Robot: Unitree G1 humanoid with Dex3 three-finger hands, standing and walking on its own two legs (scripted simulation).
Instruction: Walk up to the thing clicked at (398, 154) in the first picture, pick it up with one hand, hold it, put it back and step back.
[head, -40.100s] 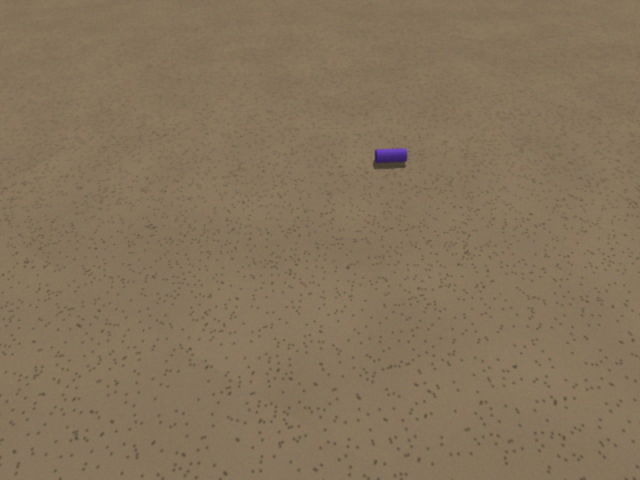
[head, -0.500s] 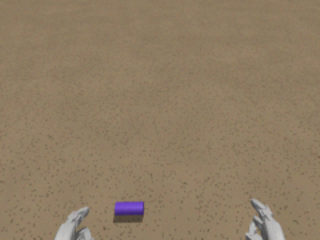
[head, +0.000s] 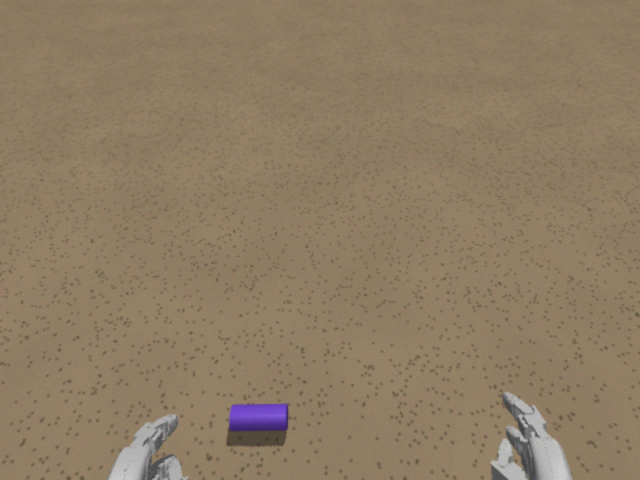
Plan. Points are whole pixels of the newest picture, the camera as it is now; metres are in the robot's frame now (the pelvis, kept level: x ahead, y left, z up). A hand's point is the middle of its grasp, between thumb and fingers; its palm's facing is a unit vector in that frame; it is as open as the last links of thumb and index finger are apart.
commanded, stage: home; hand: left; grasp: from above
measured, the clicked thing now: (259, 417) +0.45 +0.19 -0.68
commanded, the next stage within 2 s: stand in 0.90 s
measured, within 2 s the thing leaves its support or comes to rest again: neither
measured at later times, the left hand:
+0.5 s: hand out of the picture +0.17 +0.18 -0.05, palm faces +0.04 -0.98 -0.21, open 7.4 cm
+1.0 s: hand out of the picture +0.17 +0.18 -0.05, palm faces +0.04 -0.98 -0.21, open 7.4 cm
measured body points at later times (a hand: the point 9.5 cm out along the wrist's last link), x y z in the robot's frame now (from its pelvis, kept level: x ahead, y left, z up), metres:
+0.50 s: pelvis +0.01 +0.00 +0.00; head +0.03 +0.01 +0.45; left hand +0.17 +0.23 -0.03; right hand +0.16 -0.24 -0.06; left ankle -0.01 +0.12 -0.68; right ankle +0.01 -0.13 -0.68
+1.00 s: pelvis +0.01 +0.00 +0.00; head +0.03 +0.00 +0.45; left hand +0.16 +0.23 -0.03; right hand +0.17 -0.25 -0.07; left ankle -0.01 +0.12 -0.68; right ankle +0.01 -0.13 -0.68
